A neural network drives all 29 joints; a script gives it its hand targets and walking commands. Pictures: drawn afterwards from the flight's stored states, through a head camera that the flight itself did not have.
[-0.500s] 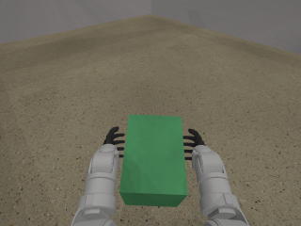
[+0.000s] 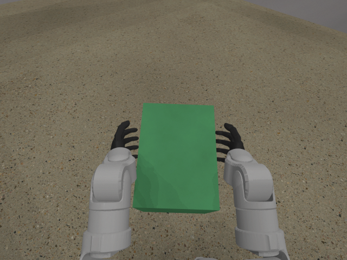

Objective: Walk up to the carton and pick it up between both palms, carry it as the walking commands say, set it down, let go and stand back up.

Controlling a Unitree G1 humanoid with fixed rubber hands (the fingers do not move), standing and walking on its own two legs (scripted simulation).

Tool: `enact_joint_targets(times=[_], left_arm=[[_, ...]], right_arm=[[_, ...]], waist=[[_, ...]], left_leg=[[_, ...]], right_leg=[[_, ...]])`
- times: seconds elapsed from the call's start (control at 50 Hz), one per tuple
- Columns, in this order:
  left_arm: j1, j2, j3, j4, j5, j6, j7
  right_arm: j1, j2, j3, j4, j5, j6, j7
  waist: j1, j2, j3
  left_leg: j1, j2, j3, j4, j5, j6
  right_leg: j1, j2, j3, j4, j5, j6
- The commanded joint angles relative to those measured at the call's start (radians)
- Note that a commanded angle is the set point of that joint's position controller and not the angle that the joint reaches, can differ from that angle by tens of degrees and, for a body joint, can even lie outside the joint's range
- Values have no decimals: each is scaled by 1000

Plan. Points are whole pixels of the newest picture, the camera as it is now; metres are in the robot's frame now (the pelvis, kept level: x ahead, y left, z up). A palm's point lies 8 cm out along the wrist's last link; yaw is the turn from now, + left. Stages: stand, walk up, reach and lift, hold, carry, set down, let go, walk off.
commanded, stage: carry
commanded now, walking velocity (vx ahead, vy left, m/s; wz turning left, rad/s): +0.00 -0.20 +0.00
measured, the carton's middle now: (176, 162) +0.34 -0.01 +0.01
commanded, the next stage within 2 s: none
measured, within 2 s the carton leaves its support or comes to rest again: neither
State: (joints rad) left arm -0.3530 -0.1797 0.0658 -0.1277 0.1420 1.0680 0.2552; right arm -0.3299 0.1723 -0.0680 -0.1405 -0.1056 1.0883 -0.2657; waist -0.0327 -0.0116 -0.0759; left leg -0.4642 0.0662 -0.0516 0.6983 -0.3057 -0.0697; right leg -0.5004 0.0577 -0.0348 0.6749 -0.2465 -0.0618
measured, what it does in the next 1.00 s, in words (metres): steps to the right: left foot, then right foot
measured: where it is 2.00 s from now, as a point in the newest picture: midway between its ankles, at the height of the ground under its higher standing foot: outside the picture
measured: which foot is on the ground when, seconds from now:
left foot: down 0.00-0.08, up 0.10-0.30, down 0.32-0.64, up 0.66-0.84, down 0.86-1.00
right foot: down 0.00-0.32, up 0.34-0.60, down 0.62-0.86, up 0.88-1.00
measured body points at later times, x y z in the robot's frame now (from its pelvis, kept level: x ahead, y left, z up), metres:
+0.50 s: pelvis -0.03 -0.05 +0.02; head -0.02 -0.03 +0.47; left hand +0.27 +0.10 +0.11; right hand +0.29 -0.15 +0.11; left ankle -0.04 +0.09 -0.72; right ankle +0.00 -0.18 -0.67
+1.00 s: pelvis -0.07 -0.17 +0.01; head -0.06 -0.16 +0.46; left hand +0.23 -0.03 +0.09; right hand +0.23 -0.29 +0.10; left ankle -0.06 -0.04 -0.72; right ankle -0.04 -0.28 -0.68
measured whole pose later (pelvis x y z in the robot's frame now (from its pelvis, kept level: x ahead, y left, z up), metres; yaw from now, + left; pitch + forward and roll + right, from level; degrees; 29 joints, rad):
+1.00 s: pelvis -0.07 -0.17 +0.01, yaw +1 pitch +4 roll -1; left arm -0.26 -0.15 0.04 -0.25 0.07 1.18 0.28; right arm -0.26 0.15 -0.01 -0.24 -0.07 1.19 -0.26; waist 0.01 -0.01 -0.07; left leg -0.39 0.13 0.13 0.62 -0.30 -0.02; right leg -0.55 0.00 -0.08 0.87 -0.39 0.00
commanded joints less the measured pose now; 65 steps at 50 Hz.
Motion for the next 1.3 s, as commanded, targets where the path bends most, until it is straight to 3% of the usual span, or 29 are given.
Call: enact_joint_targets(times=[0.0,0.04,0.06,0.08,0.1,0.14,0.26,0.3,0.32,0.34,0.38,0.44,0.56,0.6,0.64,0.66,0.72,0.82,0.84,0.86,0.88,0.92,0.98,1.06,1.08,1.1,1.12,1.18,1.28], left_arm=[[-247,-1058,-529,-131,-336,45,-210],[-254,-1058,-528,-163,-351,62,-201],[-269,-1058,-530,-177,-363,68,-200],[-272,-1047,-523,-188,-366,71,-199],[-240,-1046,-512,-182,-365,74,-197],[-189,-1056,-485,-191,-357,81,-189],[-193,-1016,-485,-215,-364,93,-169],[-192,-1011,-489,-192,-364,101,-162],[-188,-1019,-501,-205,-360,111,-167],[-227,-1029,-502,-209,-360,107,-168],[-262,-1055,-523,-210,-380,107,-174],[-286,-1073,-542,-212,-398,101,-178],[-225,-1037,-514,-177,-379,113,-174],[-224,-1026,-500,-166,-371,116,-180],[-199,-1030,-470,-137,-353,105,-186],[-190,-1050,-470,-152,-354,103,-187],[-185,-1079,-443,-168,-330,81,-184],[-155,-1056,-450,-175,-324,73,-172],[-149,-1049,-455,-164,-324,76,-169],[-138,-1047,-464,-168,-322,82,-171],[-191,-1049,-492,-204,-338,87,-178],[-241,-1062,-515,-216,-358,86,-186],[-274,-1076,-553,-258,-410,78,-200],[-216,-1034,-532,-227,-400,92,-195],[-213,-1016,-520,-216,-393,98,-196],[-206,-991,-506,-192,-383,102,-198],[-180,-1001,-486,-174,-369,97,-197],[-173,-1047,-462,-190,-352,89,-197],[-175,-1037,-449,-213,-338,74,-185]], right_arm=[[-348,1063,583,-182,373,19,236],[-344,1056,573,-216,371,38,222],[-338,1054,567,-229,369,45,215],[-339,1044,563,-254,367,51,210],[-361,1017,555,-282,366,56,205],[-348,1018,548,-291,383,62,203],[-270,989,493,-251,353,77,182],[-235,972,462,-215,328,81,181],[-207,968,448,-193,316,78,182],[-239,984,456,-205,326,77,186],[-241,998,443,-204,311,75,192],[-260,998,432,-226,304,61,194],[-231,984,432,-204,295,71,187],[-223,985,434,-186,296,72,185],[-277,987,481,-234,318,79,195],[-305,1005,504,-247,343,80,201],[-364,1050,556,-277,398,71,216],[-311,1024,537,-269,385,68,211],[-295,1014,523,-255,375,70,212],[-264,995,507,-234,359,69,212],[-236,1014,494,-209,354,64,212],[-235,1016,481,-215,329,61,214],[-250,1028,478,-256,316,43,208],[-196,992,453,-231,290,55,189],[-185,981,448,-215,285,59,185],[-171,965,449,-206,276,65,182],[-225,962,478,-245,297,71,189],[-317,1019,535,-273,362,73,204],[-302,1024,542,-269,379,70,200]], waist=[[20,199,-345],[34,201,-318],[38,90,-312],[32,-135,-314],[41,-225,-336],[43,-91,-362],[32,-119,-384],[12,28,-374],[11,295,-323],[26,273,-303],[29,137,-274],[26,208,-257],[25,271,-296],[27,146,-341],[43,-279,-355],[42,-236,-363],[41,-166,-367],[26,-119,-367],[17,-54,-372],[17,192,-362],[22,330,-313],[26,183,-280],[26,223,-269],[28,209,-298],[26,129,-310],[24,-69,-315],[39,-274,-311],[40,-134,-339],[45,-141,-343]], left_leg=[[170,238,-197,-174,302,139],[85,246,-175,-177,276,137],[-9,166,-69,-97,166,95],[-107,40,73,76,-32,43],[-138,-9,144,224,-241,16],[-83,5,112,309,-240,28],[140,-20,175,-134,-89,73],[408,168,-21,-306,102,97],[460,452,-330,-327,421,197],[434,505,-345,-308,628,269],[376,407,-189,-291,565,229],[352,283,4,-256,640,151],[337,245,54,-172,567,108],[186,185,99,-45,343,52],[-147,20,192,241,-337,1],[-147,32,141,341,-379,24],[-97,35,144,334,-232,55],[175,19,181,-186,35,76],[324,113,70,-272,99,81],[453,372,-212,-300,402,148],[421,494,-353,-298,610,262],[335,433,-213,-307,496,252],[271,289,43,-263,470,142],[265,222,112,-152,398,90],[195,183,139,-72,311,63],[20,102,172,38,26,23],[-115,12,203,205,-288,5],[-108,25,124,418,-263,49],[-30,1,177,174,-205,55]], right_leg=[[87,-83,18,-5,19,47],[166,-70,28,-80,-107,52],[267,-108,96,-201,-56,36],[329,-243,265,-312,133,-6],[329,-353,341,-331,311,-65],[314,-316,271,-302,345,-93],[299,-231,142,-247,351,-64],[56,-175,89,-95,223,-12],[-174,-88,-11,67,-67,66],[-220,-66,8,266,-257,68],[-192,-99,53,363,-184,80],[-113,-68,-15,241,-132,89],[106,-26,-125,-207,-29,85],[341,-114,-51,-330,89,75],[464,-395,271,-262,618,-92],[448,-383,218,-227,658,-131],[374,-296,85,-207,478,-118],[251,-247,44,-169,333,-87],[127,-217,30,-95,277,-52],[-83,-142,-31,61,23,18],[-184,-85,-26,211,-237,55],[-151,-115,62,344,-209,70],[-6,-97,-9,136,-132,74],[192,-39,-130,-253,-14,84],[291,-95,-72,-314,42,81],[380,-259,142,-340,247,30],[387,-378,294,-306,465,-77],[344,-319,139,-256,414,-133],[349,-291,123,-275,297,-132]])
